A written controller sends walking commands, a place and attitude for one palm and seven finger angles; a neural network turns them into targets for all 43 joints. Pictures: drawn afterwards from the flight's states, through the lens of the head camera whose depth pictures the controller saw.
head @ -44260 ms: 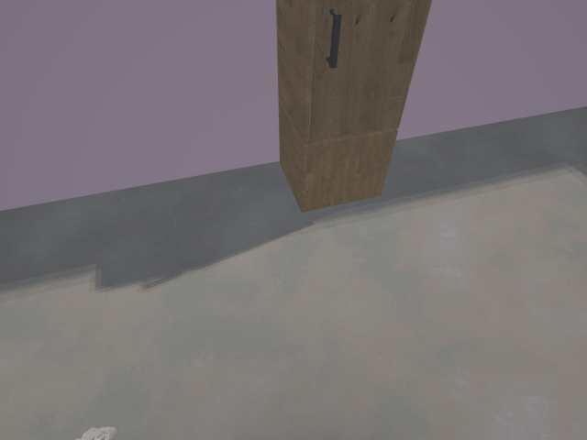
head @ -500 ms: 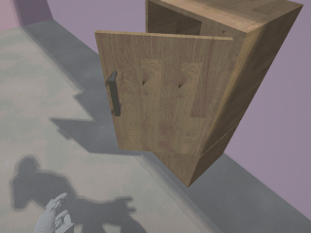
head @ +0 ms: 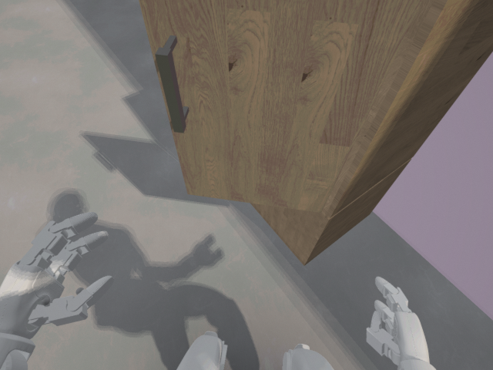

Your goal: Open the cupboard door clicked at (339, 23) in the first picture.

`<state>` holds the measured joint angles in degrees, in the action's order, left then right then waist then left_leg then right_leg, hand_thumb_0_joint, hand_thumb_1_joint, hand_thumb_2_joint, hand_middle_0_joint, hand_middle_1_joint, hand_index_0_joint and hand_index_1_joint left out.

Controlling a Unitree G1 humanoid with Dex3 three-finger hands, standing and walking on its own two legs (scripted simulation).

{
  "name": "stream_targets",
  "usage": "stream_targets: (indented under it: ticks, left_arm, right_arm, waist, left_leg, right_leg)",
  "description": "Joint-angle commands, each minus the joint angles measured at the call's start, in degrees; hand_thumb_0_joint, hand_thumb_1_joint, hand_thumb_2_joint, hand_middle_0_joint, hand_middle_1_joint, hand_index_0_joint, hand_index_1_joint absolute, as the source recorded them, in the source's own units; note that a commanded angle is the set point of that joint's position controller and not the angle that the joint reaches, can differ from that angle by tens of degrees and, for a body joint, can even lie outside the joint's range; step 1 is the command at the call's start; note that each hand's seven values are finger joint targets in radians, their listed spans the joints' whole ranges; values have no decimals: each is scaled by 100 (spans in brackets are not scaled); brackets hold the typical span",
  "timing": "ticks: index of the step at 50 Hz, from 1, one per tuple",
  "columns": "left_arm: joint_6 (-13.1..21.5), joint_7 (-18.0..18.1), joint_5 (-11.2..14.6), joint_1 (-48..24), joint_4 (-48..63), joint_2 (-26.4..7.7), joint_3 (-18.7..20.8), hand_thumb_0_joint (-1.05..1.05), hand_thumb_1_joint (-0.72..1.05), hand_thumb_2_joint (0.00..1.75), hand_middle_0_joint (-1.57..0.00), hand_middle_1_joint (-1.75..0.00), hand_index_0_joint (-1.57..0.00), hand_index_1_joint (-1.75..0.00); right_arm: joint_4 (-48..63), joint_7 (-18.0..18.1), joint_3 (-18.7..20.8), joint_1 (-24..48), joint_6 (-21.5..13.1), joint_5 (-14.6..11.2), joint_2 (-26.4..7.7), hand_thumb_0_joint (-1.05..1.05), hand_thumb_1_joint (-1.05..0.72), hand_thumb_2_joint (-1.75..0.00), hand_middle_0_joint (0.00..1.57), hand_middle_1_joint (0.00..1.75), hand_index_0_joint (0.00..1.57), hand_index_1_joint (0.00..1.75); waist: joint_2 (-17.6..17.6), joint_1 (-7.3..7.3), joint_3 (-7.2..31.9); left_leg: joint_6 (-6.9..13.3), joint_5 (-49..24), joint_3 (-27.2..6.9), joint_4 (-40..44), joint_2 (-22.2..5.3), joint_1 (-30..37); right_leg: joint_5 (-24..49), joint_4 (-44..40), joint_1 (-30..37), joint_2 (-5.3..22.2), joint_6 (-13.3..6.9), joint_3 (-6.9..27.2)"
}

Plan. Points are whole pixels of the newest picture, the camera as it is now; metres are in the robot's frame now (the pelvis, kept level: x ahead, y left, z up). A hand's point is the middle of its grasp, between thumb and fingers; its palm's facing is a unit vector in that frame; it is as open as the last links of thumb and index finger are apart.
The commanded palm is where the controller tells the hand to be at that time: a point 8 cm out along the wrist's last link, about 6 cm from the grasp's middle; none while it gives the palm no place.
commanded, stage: raise the hand with hooked fingers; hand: left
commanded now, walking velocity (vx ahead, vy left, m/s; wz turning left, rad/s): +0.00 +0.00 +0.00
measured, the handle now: (176, 87) +0.53 +0.19 +0.13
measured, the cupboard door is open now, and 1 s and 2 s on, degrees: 45 45 45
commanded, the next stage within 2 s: move the hooked fingers beside the handle in 1.48 s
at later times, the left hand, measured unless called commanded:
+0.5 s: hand (55, 241) +0.25 +0.28 +0.10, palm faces -0.01 -1.00 -0.05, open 12.8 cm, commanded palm +0.22 +0.33 +0.12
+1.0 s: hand (40, 177) +0.31 +0.30 +0.16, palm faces +0.01 -1.00 -0.04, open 14.0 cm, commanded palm +0.28 +0.35 +0.16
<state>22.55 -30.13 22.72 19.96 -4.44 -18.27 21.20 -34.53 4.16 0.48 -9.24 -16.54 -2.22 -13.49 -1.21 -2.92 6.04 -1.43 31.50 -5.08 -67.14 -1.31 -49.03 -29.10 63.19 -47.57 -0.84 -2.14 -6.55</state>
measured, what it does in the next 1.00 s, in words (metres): rises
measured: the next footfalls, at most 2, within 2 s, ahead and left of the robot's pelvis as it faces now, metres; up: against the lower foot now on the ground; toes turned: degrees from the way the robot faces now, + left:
none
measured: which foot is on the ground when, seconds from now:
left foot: down 0.00-1.00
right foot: down 0.00-1.00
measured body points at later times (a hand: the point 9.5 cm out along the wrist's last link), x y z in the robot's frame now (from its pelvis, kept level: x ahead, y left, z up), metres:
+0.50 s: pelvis +0.00 +0.03 +0.03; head +0.04 +0.05 +0.48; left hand +0.24 +0.34 +0.11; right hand +0.17 -0.22 -0.03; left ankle +0.01 +0.13 -0.65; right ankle +0.02 -0.10 -0.65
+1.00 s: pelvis +0.01 +0.03 +0.05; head +0.04 +0.04 +0.50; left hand +0.30 +0.36 +0.16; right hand +0.17 -0.21 -0.02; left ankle +0.01 +0.13 -0.65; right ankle +0.02 -0.10 -0.65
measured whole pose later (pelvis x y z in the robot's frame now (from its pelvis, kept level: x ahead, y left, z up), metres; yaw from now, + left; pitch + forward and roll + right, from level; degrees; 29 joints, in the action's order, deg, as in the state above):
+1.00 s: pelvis +0.01 +0.03 +0.05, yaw -1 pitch +7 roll -2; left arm 8.1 -28.0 20.4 -3.4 -18.4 -25.3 24.5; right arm -32.9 6.2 -3.2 -16.0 -12.8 -3.2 -15.3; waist -1.7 -0.8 4.6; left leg 1.6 24.1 -1.4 -48.0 0.3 -30.9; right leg -20.8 43.7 -29.8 0.5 0.8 -2.9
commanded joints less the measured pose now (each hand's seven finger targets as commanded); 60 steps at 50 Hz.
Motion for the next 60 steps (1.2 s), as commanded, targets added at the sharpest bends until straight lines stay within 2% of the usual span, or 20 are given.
stream_targets:
  ticks: [1,2,8,13,17,20,22,24,27,29,36,39,42,46,47,50,52,53,54,60]
  left_arm:
    - [-70,-49,315,-81,908,-1303,891,0,15,58,-25,-78,-25,-78]
    - [-133,-34,373,-103,763,-1378,1008,0,13,57,-25,-80,-25,-80]
    - [-108,124,328,-312,577,-1217,815,0,-1,51,-27,-88,-27,-88]
    - [-61,167,217,-697,784,-1372,733,0,-13,46,-27,-96,-27,-96]
    - [-79,289,189,-1091,816,-1574,819,0,-22,42,-28,-102,-28,-102]
    - [-125,328,130,-1279,896,-1483,673,0,-29,39,-29,-107,-29,-107]
    - [-250,372,103,-1450,799,-1632,740,0,-34,37,-29,-110,-29,-110]
    - [-349,383,39,-1601,859,-1589,652,0,-38,35,-29,-112,-29,-112]
    - [-554,400,56,-1710,631,-1690,753,0,-45,32,-30,-117,-30,-117]
    - [-651,386,23,-1901,593,-1639,683,0,-50,30,-30,-120,-30,-120]
    - [-883,330,-33,-2688,247,-1795,723,0,-50,30,-30,-120,-30,-120]
    - [-935,275,-75,-3007,161,-1893,710,0,-50,30,-30,-120,-30,-120]
    - [-994,252,-69,-3271,-32,-2046,812,0,-50,30,-30,-120,-30,-120]
    - [-1029,212,-96,-3618,-88,-2175,872,0,-50,30,-30,-120,-30,-120]
    - [-1040,210,-77,-3687,-144,-2278,941,0,-50,30,-30,-120,-30,-120]
    - [-1114,147,-72,-3648,-420,-2163,890,0,-50,30,-30,-120,-30,-120]
    - [-1176,117,-31,-3363,-725,-2108,912,0,-50,30,-30,-120,-30,-120]
    - [-1196,77,-32,-3283,-787,-2022,850,0,-50,30,-30,-120,-30,-120]
    - [-1202,82,-55,-3377,-712,-2062,854,0,-50,30,-30,-120,-30,-120]
    - [-957,210,-53,-3594,-353,-2203,993,0,-50,30,-30,-120,-30,-120]
  right_arm:
    - [971,82,316,-60,-272,-46,-790,0,-90,-90,20,30,20,30]
    - [979,78,308,-40,-261,-37,-795,0,-90,-90,20,30,20,30]
    - [1065,31,265,-217,-248,-23,-849,0,-90,-90,20,30,20,30]
    - [1138,37,230,-340,-250,-39,-936,0,-90,-90,20,30,20,30]
    - [1119,90,196,-379,-249,-39,-986,0,-90,-90,20,30,20,30]
    - [1126,102,161,-389,-244,-71,-972,0,-90,-90,20,30,20,30]
    - [1126,117,136,-407,-228,-63,-1010,0,-90,-90,20,30,20,30]
    - [1146,121,121,-409,-214,-84,-995,0,-90,-90,20,30,20,30]
    - [1140,131,94,-428,-195,-70,-1011,0,-90,-90,20,30,20,30]
    - [1150,130,71,-414,-158,-80,-1001,0,-90,-90,20,30,20,30]
    - [1119,194,34,-408,-79,-89,-1010,0,-90,-90,20,30,20,30]
    - [1088,213,5,-421,-24,-95,-1010,0,-90,-90,20,30,20,30]
    - [1052,239,-2,-418,3,-85,-1019,0,-90,-90,20,30,20,30]
    - [1032,265,0,-417,39,-101,-1004,0,-90,-90,20,30,20,30]
    - [1010,264,-9,-438,50,-83,-1015,0,-90,-90,20,30,20,30]
    - [997,263,5,-491,81,-104,-1004,0,-90,-90,20,30,20,30]
    - [996,233,22,-520,102,-94,-1025,0,-90,-90,20,30,20,30]
    - [1007,210,32,-525,122,-106,-1037,0,-90,-90,20,30,20,30]
    - [1025,198,33,-509,140,-109,-1050,0,-90,-90,20,30,20,30]
    - [1053,184,71,-495,186,-85,-1013,0,-90,-90,20,30,20,30]
  waist:
    - [-154,137,1627]
    - [-120,66,1573]
    - [230,152,1290]
    - [-224,158,1213]
    - [-245,173,996]
    - [-605,206,1032]
    - [-525,182,945]
    - [-714,196,1032]
    - [-492,171,901]
    - [-601,182,928]
    - [-392,240,918]
    - [-563,246,977]
    - [-404,230,940]
    - [-642,237,1080]
    - [-497,212,1091]
    - [-558,231,1100]
    - [-172,182,981]
    - [-151,200,1041]
    - [-289,188,1021]
    - [-332,192,1171]
  left_leg:
    - [310,-2162,304,1087,170,742]
    - [291,-2279,282,1104,174,752]
    - [280,-2008,321,1419,182,794]
    - [291,-1897,330,1735,183,1179]
    - [272,-1720,252,1932,160,1323]
    - [244,-1651,219,2143,151,1651]
    - [228,-1643,168,2234,137,1666]
    - [196,-1771,134,2345,122,1895]
    - [166,-1908,100,2428,114,1931]
    - [144,-2016,109,2494,107,2045]
    - [138,-1927,81,2687,104,2257]
    - [122,-2161,101,2725,102,2425]
    - [144,-2133,106,2763,106,2445]
    - [139,-2348,136,2846,107,2657]
    - [144,-2460,140,2837,113,2674]
    - [148,-2693,192,2869,116,2742]
    - [181,-2717,233,2846,131,2588]
    - [196,-2693,281,2852,141,2563]
    - [186,-2733,275,2865,141,2547]
    - [217,-2672,340,2852,153,2600]
  right_leg:
    - [1873,-1369,1723,98,241,797]
    - [2012,-1351,1821,66,191,781]
    - [1561,-1581,1694,62,215,697]
    - [1264,-1651,1570,9,120,524]
    - [1055,-1721,1518,-45,80,406]
    - [1023,-1766,1457,-45,76,314]
    - [1033,-1797,1527,-73,42,275]
    - [1162,-1816,1552,-66,50,232]
    - [1315,-1899,1683,-95,28,194]
    - [1414,-1932,1702,-80,46,175]
    - [1394,-2141,1817,-67,59,192]
    - [1560,-2194,1929,-71,31,214]
    - [1589,-2291,2059,-69,22,241]
    - [1757,-2370,2147,-38,38,250]
    - [1879,-2396,2283,-52,16,265]
    - [2116,-2443,2323,-37,44,269]
    - [2252,-2497,2453,-33,38,288]
    - [2297,-2505,2461,-26,62,301]
    - [2322,-2483,2425,-18,57,294]
    - [2356,-2516,2545,-12,64,366]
